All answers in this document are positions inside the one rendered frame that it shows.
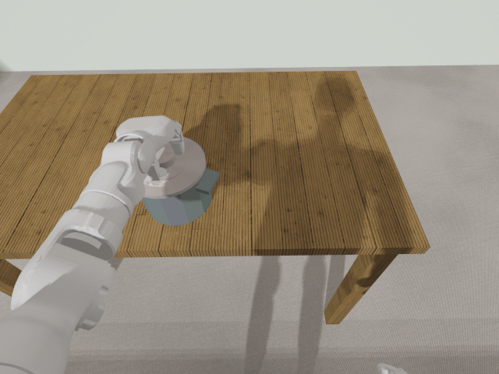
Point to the pot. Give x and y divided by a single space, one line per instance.
186 207

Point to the left robot forearm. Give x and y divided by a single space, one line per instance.
95 223

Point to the knob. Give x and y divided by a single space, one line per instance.
166 157

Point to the left robot upper arm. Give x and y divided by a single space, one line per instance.
68 291

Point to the left robot hand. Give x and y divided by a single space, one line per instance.
160 130

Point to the table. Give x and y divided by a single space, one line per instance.
304 167

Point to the lid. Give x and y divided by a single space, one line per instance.
181 176

